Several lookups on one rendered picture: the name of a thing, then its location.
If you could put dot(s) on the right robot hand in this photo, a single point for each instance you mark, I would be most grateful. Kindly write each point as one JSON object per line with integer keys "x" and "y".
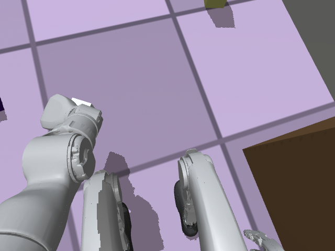
{"x": 262, "y": 240}

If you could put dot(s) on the right robot foot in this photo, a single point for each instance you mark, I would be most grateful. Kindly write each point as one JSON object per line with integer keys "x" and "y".
{"x": 187, "y": 229}

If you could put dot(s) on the left robot hand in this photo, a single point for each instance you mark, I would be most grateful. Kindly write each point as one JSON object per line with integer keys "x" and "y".
{"x": 55, "y": 111}

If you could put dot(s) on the left robot foot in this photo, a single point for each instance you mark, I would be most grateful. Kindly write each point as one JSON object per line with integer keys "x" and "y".
{"x": 127, "y": 227}

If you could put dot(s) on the left robot arm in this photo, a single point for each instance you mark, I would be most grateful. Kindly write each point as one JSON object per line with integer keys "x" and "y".
{"x": 54, "y": 165}

